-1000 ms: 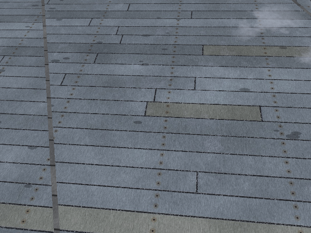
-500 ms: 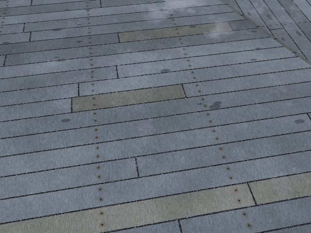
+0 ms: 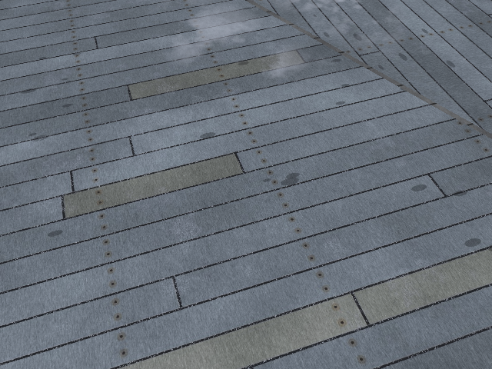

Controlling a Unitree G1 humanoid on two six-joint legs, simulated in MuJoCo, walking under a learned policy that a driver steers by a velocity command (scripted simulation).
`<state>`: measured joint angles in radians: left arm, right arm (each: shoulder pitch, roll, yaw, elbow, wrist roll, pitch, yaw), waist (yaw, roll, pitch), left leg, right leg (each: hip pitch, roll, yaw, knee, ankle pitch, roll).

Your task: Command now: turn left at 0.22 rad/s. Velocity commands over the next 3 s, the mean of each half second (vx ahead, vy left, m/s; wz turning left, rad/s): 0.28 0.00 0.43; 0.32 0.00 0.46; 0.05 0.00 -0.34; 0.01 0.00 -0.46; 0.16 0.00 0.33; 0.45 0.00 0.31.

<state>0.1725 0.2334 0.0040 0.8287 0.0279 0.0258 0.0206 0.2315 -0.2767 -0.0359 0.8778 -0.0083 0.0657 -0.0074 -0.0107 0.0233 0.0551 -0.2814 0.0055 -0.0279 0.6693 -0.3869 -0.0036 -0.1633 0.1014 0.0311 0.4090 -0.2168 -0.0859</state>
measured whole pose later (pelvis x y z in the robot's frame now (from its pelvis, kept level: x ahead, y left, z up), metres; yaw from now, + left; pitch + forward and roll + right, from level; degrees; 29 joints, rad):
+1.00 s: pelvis +0.32 +0.08 -0.02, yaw +30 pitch +0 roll -1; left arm 0.34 0.23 0.01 0.88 -0.01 -0.02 0.02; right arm 0.06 -0.22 -0.01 0.76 -0.02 -0.03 0.01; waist 0.06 -0.01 0.11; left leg -0.43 -0.07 0.08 0.57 -0.15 0.12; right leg -0.30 -0.01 -0.02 1.16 -0.53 -0.01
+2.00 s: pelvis +0.36 +0.09 +0.00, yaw +1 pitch +0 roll -1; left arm 0.21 0.29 0.07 0.77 0.02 0.05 0.01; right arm 0.17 -0.24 -0.02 0.75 -0.02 0.02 -0.03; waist 0.01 -0.05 0.05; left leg -0.25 -0.04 -0.03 0.48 -0.23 0.05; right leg -0.30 0.13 0.19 0.62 -0.41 -0.02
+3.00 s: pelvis +0.61 +0.24 +0.00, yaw +24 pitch +0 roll +0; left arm 0.33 0.24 0.03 0.90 0.02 -0.03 -0.02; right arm 0.24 -0.23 -0.04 0.85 -0.02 -0.07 0.01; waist 0.03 -0.03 0.06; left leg -0.16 -0.07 0.12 0.36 -0.21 0.11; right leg -0.51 -0.08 0.04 1.15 -0.27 -0.06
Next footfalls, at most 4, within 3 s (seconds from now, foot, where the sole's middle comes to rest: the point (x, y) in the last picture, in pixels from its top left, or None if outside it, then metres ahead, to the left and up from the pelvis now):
0.08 left None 0.02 0.11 -0.78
0.44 right None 0.23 -0.09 -0.78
0.90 left None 0.42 0.19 -0.78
1.42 right None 0.42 -0.01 -0.78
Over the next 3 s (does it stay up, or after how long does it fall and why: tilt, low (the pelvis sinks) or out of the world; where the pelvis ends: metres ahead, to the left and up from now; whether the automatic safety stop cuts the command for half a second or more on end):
stays up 0.61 0.24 0.00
